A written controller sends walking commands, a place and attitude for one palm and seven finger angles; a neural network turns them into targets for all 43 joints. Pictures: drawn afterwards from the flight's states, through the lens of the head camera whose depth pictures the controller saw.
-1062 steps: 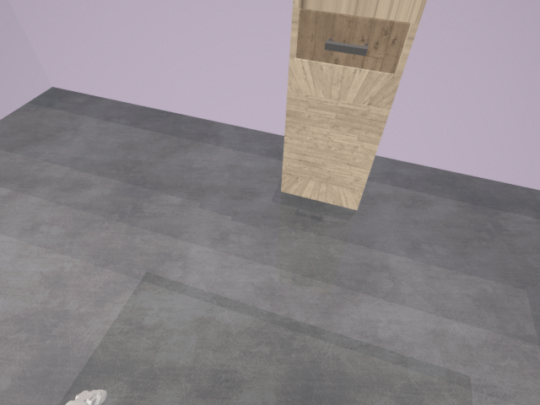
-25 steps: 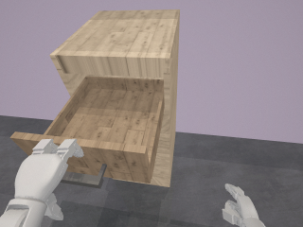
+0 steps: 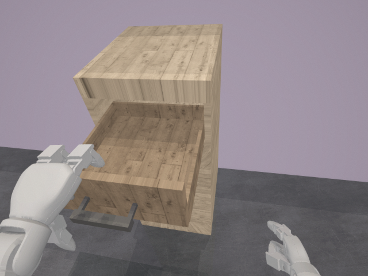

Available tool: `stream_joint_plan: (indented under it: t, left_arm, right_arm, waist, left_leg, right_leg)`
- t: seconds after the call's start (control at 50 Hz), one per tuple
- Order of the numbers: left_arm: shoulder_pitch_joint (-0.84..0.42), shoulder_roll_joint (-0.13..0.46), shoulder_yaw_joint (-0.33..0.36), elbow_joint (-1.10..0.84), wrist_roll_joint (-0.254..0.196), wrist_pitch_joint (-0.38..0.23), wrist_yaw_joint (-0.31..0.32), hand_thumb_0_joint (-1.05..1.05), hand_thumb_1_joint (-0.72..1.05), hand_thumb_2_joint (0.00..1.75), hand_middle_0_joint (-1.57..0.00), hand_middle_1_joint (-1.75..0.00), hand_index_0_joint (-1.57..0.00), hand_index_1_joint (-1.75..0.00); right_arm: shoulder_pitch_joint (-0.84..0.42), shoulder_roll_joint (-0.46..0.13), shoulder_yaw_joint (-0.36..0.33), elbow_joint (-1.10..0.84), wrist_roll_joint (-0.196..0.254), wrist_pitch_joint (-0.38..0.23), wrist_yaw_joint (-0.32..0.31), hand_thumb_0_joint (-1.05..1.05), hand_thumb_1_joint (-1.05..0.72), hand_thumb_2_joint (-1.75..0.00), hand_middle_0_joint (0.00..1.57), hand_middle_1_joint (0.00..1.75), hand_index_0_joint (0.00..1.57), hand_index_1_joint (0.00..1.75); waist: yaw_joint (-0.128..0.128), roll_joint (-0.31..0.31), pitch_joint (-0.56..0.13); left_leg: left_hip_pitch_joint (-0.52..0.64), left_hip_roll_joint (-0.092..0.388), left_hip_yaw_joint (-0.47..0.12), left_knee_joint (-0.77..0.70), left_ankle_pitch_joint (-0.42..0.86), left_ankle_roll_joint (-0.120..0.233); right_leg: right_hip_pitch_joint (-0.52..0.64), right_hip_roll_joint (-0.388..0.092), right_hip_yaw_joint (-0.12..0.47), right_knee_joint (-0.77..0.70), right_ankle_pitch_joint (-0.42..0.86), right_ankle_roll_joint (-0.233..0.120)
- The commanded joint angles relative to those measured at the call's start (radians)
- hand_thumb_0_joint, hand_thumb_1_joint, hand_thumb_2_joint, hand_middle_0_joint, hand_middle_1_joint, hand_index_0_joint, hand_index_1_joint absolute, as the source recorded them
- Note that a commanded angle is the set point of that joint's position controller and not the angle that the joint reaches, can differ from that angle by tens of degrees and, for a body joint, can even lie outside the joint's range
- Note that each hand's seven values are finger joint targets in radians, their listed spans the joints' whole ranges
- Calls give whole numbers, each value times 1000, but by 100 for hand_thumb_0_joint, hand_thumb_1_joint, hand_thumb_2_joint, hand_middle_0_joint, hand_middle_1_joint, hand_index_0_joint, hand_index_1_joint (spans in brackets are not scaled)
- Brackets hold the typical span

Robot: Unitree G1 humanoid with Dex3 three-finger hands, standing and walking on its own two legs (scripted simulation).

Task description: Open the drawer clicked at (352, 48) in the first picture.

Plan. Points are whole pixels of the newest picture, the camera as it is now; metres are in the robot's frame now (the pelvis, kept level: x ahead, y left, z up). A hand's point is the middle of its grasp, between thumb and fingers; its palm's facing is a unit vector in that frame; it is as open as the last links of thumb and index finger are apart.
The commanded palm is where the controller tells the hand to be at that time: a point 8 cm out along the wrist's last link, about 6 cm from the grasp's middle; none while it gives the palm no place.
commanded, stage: lift the hand off the handle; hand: left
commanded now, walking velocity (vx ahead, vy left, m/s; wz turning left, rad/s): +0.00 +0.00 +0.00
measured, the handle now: (105, 211) +0.23 +0.23 +0.03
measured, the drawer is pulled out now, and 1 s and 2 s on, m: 0.29 0.29 0.29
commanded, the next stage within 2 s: draw the hand back to the body in 0.16 s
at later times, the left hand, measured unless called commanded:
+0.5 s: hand (62, 194) +0.19 +0.24 +0.17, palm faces +0.12 -0.06 -0.99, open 13.8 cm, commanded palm +0.15 +0.24 +0.22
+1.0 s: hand (71, 189) +0.19 +0.21 +0.19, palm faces +0.30 -0.76 -0.57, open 13.7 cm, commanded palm +0.14 +0.25 +0.22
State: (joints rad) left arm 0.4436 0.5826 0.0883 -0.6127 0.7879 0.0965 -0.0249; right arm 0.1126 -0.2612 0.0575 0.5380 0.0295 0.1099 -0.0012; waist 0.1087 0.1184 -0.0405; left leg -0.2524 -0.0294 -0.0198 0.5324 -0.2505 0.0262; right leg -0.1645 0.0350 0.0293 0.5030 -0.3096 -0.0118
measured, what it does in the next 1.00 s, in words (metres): stands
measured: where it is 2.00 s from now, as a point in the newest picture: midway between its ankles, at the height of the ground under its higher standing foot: outside the picture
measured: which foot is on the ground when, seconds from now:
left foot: down 0.00-1.00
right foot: down 0.00-1.00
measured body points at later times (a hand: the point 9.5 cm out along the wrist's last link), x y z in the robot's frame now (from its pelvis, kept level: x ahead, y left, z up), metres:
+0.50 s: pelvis -0.01 -0.01 +0.00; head -0.02 -0.05 +0.45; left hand +0.18 +0.24 +0.22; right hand +0.22 -0.20 -0.08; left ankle +0.02 +0.10 -0.74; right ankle -0.02 -0.11 -0.74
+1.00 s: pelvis +0.01 +0.00 +0.00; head +0.00 -0.03 +0.45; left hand +0.17 +0.25 +0.22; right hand +0.22 -0.20 -0.07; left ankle +0.02 +0.10 -0.74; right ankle -0.02 -0.11 -0.74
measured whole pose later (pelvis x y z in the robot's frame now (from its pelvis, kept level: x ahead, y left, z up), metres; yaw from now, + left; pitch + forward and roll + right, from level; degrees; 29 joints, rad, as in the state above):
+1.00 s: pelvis +0.01 +0.00 +0.00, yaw +0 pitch -2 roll -1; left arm 0.54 0.40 0.28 -0.62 0.05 -0.10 0.04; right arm 0.16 -0.21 0.04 0.54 0.03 -0.07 -0.05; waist 0.07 0.08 0.00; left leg -0.23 -0.03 -0.03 0.53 -0.26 0.03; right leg -0.14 0.03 0.02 0.49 -0.32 -0.01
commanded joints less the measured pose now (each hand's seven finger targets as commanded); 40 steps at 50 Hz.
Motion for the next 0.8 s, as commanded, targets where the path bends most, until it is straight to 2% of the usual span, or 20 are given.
stream_joint_plan:
  t: [0.0, 0.04, 0.08, 0.14, 0.18, 0.24, 0.26, 0.3, 0.34, 0.38, 0.44, 0.5, 0.54, 0.56, 0.58, 0.64, 0.68, 0.72, 0.74, 0.78]
  left_arm:
    - [-153, 206, 181, -159, -14, 5, 14, 0, -50, 30, -30, -120, -30, -120]
    - [-159, 214, 204, -180, -45, 17, 0, 0, -50, 30, -30, -120, -30, -120]
    - [-139, 189, 172, -89, -40, 16, -28, 0, -50, 30, -30, -120, -30, -120]
    - [-203, 186, 161, -124, -59, 8, -54, 0, -50, 30, -30, -120, -30, -120]
    - [-243, 179, 126, -131, -35, -16, -56, 0, -50, 30, -30, -120, -30, -120]
    - [-218, 222, 192, -166, -43, -40, -37, 0, -50, 30, -30, -120, -30, -120]
    - [-210, 246, 208, -159, -27, -50, -33, 0, -50, 30, -30, -120, -30, -120]
    - [-172, 223, 210, -145, -39, -56, -20, 0, -50, 30, -30, -120, -30, -120]
    - [-170, 262, 277, -115, -58, -52, -9, 0, -50, 30, -30, -120, -30, -120]
    - [-159, 250, 261, -86, -60, -54, -11, 0, -50, 30, -30, -120, -30, -120]
    - [-146, 236, 256, -121, -93, -58, -19, 0, -50, 30, -30, -120, -30, -120]
    - [-104, 218, 214, -135, -92, -73, -32, 0, -50, 30, -30, -120, -30, -120]
    - [-109, 262, 265, -147, -89, -74, -24, 0, -50, 30, -30, -120, -30, -120]
    - [-118, 259, 247, -163, -77, -87, -25, 0, -50, 30, -30, -120, -30, -120]
    - [-95, 262, 262, -169, -74, -92, -14, 0, -50, 30, -30, -120, -30, -120]
    - [-85, 268, 296, -190, -88, -99, 7, 0, -50, 30, -30, -120, -30, -120]
    - [-56, 271, 306, -134, -88, -102, 12, 0, -50, 30, -30, -120, -30, -120]
    - [-55, 296, 334, -133, -96, -103, 17, 0, -50, 30, -30, -120, -30, -120]
    - [-51, 304, 354, -144, -102, -98, 18, 0, -50, 30, -30, -120, -30, -120]
    - [-4, 277, 327, -135, -113, -101, 11, 0, -50, 30, -30, -120, -30, -120]
  right_arm:
    - [-197, -87, -43, -172, 0, -57, 1, 0, -90, -90, 20, 30, 20, 30]
    - [-244, -85, -34, -186, 16, -73, 5, 0, -90, -90, 20, 30, 20, 30]
    - [-198, -81, -38, -160, 7, -65, 5, 0, -90, -90, 20, 30, 20, 30]
    - [-246, -87, -34, -174, 18, -79, 6, 0, -90, -90, 20, 30, 20, 30]
    - [-203, -80, -36, -171, 6, -79, 0, 0, -90, -90, 20, 30, 20, 30]
    - [-231, -87, -34, -183, 8, -97, -3, 0, -90, -90, 20, 30, 20, 30]
    - [-185, -84, -33, -176, -4, -92, -4, 0, -90, -90, 20, 30, 20, 30]
    - [-187, -83, -38, -175, -5, -83, -1, 0, -90, -90, 20, 30, 20, 30]
    - [-221, -86, -40, -167, 8, -90, 3, 0, -90, -90, 20, 30, 20, 30]
    - [-185, -83, -45, -164, 4, -80, 3, 0, -90, -90, 20, 30, 20, 30]
    - [-216, -91, -47, -178, 14, -96, 5, 0, -90, -90, 20, 30, 20, 30]
    - [-174, -96, -53, -185, 3, -91, 0, 0, -90, -90, 20, 30, 20, 30]
    - [-203, -101, -47, -186, 12, -100, -2, 0, -90, -90, 20, 30, 20, 30]
    - [-168, -97, -46, -186, 0, -97, -4, 0, -90, -90, 20, 30, 20, 30]
    - [-160, -98, -51, -190, 2, -96, -7, 0, -90, -90, 20, 30, 20, 30]
    - [-189, -96, -51, -197, 11, -103, -3, 0, -90, -90, 20, 30, 20, 30]
    - [-148, -93, -55, -184, 5, -93, -4, 0, -90, -90, 20, 30, 20, 30]
    - [-148, -98, -59, -190, 6, -87, -3, 0, -90, -90, 20, 30, 20, 30]
    - [-186, -98, -57, -190, 15, -96, 2, 0, -90, -90, 20, 30, 20, 30]
    - [-144, -96, -62, -195, 10, -89, 5, 0, -90, -90, 20, 30, 20, 30]
  waist:
    - [7, -56, -72]
    - [11, -11, -85]
    - [-2, -111, -32]
    - [-7, -46, -49]
    - [-12, -78, -70]
    - [4, -31, -103]
    - [10, -57, -128]
    - [9, -60, -93]
    - [11, -28, -74]
    - [5, -60, -70]
    - [-2, -27, -92]
    - [-6, -74, -85]
    - [-4, -48, -79]
    - [-2, -44, -102]
    - [-3, -74, -103]
    - [4, -2, -91]
    - [-1, -79, -79]
    - [7, -56, -101]
    - [10, -6, -101]
    - [2, -70, -106]
  left_leg:
    - [106, 32, 17, -82, 182, -9]
    - [117, 32, 9, -77, 184, -8]
    - [88, 29, 18, -91, 163, -10]
    - [107, 28, 12, -88, 136, -5]
    - [112, 26, 16, -93, 126, -6]
    - [132, 28, 11, -73, 143, -4]
    - [124, 26, 15, -71, 156, -7]
    - [114, 21, 21, -68, 164, -8]
    - [110, 24, 14, -58, 160, -9]
    - [101, 23, 24, -58, 159, -11]
    - [121, 22, 18, -45, 175, -7]
    - [102, 19, 24, -51, 168, -2]
    - [105, 26, 15, -43, 149, -6]
    - [105, 24, 23, -44, 153, -4]
    - [110, 29, 19, -41, 161, -6]
    - [115, 32, 13, -34, 163, -9]
    - [94, 31, 16, -38, 160, -9]
    - [96, 28, 19, -37, 171, -8]
    - [101, 29, 17, -27, 182, -11]
    - [90, 32, 20, -29, 194, -10]
  right_leg:
    - [-60, -14, -51, -109, 141, 2]
    - [-51, -8, -40, -115, 161, 0]
    - [-69, -15, -59, -118, 129, 8]
    - [-76, -4, -46, -131, 113, 5]
    - [-80, -16, -55, -129, 76, 6]
    - [-68, -8, -39, -135, 110, -2]
    - [-53, -19, -50, -121, 111, -2]
    - [-63, -21, -53, -126, 132, 1]
    - [-72, -11, -37, -132, 140, -5]
    - [-79, -20, -49, -123, 129, 2]
    - [-78, -13, -39, -123, 172, 2]
    - [-90, -22, -55, -118, 165, 12]
    - [-98, -16, -38, -126, 143, 4]
    - [-95, -25, -54, -118, 136, 7]
    - [-94, -27, -53, -114, 142, 7]
    - [-110, -15, -49, -115, 143, -2]
    - [-107, -23, -65, -109, 133, 4]
    - [-94, -27, -61, -101, 159, 6]
    - [-92, -16, -48, -103, 176, -2]
    - [-90, -25, -70, -90, 185, 7]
